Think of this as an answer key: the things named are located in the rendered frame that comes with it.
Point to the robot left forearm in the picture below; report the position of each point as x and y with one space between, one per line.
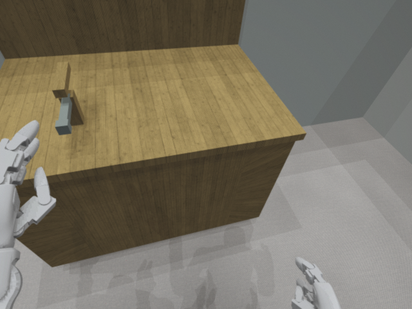
11 280

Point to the counter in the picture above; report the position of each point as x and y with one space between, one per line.
174 130

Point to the robot right hand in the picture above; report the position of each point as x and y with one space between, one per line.
320 296

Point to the tap lever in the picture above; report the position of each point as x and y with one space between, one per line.
63 125

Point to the robot left hand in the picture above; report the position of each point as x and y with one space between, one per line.
15 154

